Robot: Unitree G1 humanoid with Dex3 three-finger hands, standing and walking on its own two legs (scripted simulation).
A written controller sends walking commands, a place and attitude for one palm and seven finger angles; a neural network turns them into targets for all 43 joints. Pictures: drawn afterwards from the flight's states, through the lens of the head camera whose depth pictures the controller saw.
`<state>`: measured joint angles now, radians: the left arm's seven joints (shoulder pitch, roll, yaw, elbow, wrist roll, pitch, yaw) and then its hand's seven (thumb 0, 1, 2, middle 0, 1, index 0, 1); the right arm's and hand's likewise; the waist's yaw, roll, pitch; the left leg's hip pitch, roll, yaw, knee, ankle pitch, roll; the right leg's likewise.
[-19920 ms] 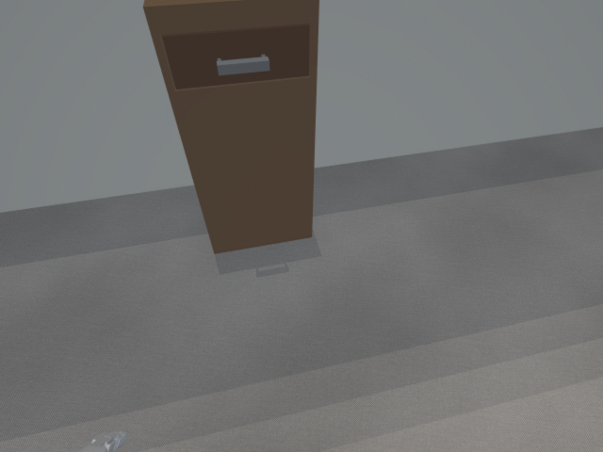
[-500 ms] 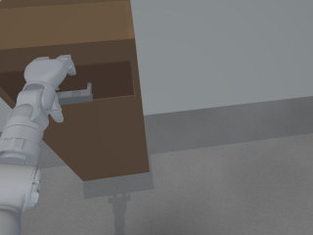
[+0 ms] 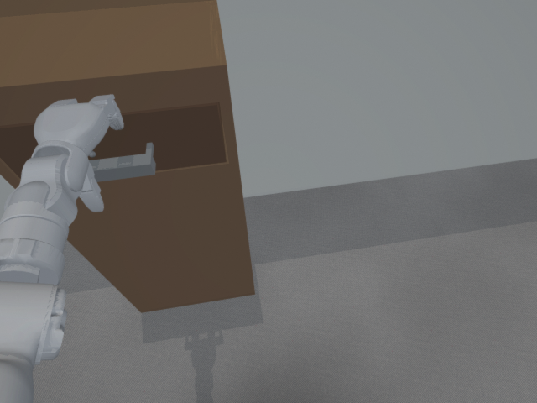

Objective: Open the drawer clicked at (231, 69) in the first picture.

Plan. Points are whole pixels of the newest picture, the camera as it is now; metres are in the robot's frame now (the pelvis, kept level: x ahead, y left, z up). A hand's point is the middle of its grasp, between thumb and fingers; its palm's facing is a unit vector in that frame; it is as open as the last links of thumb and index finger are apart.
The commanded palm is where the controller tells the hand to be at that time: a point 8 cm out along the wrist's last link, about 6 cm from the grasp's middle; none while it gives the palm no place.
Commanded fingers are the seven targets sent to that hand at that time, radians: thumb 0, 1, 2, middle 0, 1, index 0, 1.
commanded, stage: lower the fingers behind the handle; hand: left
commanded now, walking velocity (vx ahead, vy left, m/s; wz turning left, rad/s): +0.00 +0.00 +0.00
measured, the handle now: (114, 160) +0.51 +0.27 +0.06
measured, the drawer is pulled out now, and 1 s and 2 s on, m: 0.00 0.00 0.00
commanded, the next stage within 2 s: close the thumb around the handle in 1.60 s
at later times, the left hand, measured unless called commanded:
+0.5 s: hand (92, 168) +0.46 +0.28 +0.09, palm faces -0.08 +0.00 -1.00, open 13.8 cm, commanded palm +0.44 +0.28 +0.14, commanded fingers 0.00 -0.50 0.30 -0.30 -1.20 -0.30 -1.20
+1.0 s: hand (101, 172) +0.46 +0.27 +0.08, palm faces -0.01 -0.02 -1.00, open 13.7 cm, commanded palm +0.44 +0.28 +0.11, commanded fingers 0.00 -0.50 0.30 -0.30 -1.20 -0.30 -1.20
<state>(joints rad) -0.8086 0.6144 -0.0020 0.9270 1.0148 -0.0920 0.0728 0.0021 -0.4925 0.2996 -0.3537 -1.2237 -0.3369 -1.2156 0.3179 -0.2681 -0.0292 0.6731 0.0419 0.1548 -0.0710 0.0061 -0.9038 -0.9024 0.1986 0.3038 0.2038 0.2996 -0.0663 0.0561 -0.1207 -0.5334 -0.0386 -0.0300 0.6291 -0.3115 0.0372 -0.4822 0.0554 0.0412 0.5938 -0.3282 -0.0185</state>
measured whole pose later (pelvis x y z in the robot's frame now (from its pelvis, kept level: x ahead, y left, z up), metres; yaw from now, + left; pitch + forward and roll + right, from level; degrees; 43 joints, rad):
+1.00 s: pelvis -0.01 +0.01 -0.01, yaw +0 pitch +15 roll -2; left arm -0.84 0.56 -0.02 1.06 1.05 -0.03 0.21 0.00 -0.49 0.30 -0.34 -1.22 -0.32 -1.27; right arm 0.34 -0.25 -0.03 0.69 0.03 0.15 -0.04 0.01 -0.90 -0.90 0.20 0.30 0.20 0.30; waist -0.08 0.05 -0.16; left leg -0.65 -0.04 -0.03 0.72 -0.34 0.05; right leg -0.59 0.06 0.04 0.67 -0.35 -0.01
